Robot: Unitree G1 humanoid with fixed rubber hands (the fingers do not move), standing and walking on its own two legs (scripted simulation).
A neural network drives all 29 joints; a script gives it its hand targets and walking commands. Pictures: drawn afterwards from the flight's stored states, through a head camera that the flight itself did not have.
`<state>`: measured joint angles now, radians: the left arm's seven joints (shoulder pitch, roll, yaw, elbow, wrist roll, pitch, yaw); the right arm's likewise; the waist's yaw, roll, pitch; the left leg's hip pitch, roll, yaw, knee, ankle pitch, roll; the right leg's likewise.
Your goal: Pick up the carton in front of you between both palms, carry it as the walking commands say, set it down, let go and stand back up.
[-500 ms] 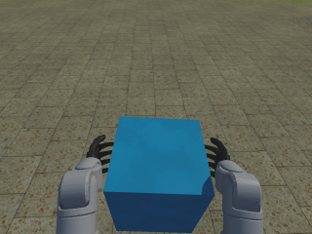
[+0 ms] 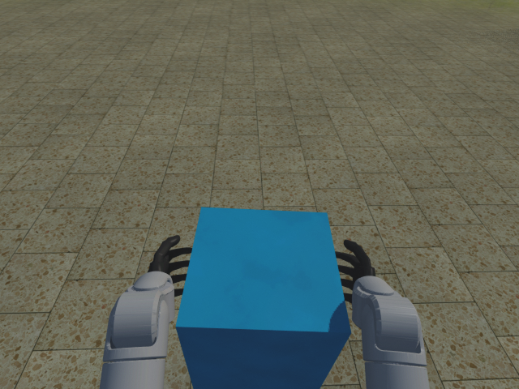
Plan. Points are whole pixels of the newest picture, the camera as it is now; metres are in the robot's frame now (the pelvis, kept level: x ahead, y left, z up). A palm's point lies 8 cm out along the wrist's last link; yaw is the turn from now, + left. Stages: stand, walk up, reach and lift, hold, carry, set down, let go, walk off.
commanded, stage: carry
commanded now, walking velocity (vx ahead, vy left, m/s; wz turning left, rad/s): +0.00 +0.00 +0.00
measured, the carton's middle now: (259, 303) +0.28 +0.00 -0.02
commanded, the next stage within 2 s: hold in 0.84 s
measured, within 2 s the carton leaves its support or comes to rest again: neither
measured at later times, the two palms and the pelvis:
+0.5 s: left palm (162, 283) +0.28 +0.16 +0.04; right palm (351, 286) +0.28 -0.14 +0.04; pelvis -0.01 +0.01 +0.00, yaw +0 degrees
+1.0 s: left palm (150, 294) +0.26 +0.17 +0.04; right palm (345, 290) +0.27 -0.13 +0.04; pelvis -0.02 +0.01 +0.01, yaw +4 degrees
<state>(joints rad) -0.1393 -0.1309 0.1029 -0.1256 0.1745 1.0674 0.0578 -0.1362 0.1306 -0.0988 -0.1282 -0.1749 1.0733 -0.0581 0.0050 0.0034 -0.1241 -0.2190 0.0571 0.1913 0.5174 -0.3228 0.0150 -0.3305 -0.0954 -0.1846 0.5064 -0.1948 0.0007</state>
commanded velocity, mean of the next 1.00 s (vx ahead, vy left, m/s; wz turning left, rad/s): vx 0.00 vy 0.00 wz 0.00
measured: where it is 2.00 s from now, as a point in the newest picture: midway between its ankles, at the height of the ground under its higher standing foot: outside the picture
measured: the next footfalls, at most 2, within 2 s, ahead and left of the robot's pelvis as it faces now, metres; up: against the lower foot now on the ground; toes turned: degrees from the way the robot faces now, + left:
none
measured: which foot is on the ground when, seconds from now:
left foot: down 0.00-1.00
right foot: down 0.00-1.00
